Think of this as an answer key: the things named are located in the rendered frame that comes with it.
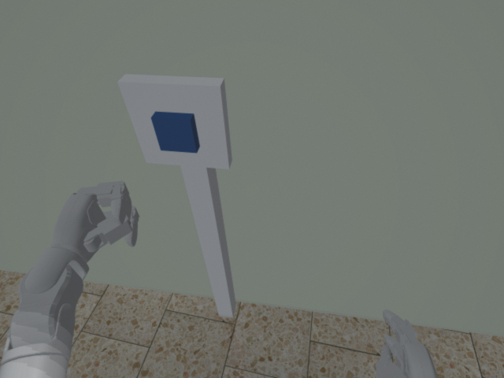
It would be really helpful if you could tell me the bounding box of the robot left forearm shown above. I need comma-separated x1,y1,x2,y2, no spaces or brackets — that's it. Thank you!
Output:
0,247,89,378

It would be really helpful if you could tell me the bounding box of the right robot hand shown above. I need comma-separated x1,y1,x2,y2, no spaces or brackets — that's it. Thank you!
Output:
376,309,438,378

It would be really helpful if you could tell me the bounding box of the panel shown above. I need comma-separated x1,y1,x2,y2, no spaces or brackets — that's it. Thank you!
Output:
117,74,236,318

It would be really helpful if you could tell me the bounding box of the left robot hand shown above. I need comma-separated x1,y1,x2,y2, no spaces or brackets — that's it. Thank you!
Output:
51,181,139,263

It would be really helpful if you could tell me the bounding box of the button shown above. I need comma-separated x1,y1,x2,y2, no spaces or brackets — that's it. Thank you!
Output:
151,112,200,153

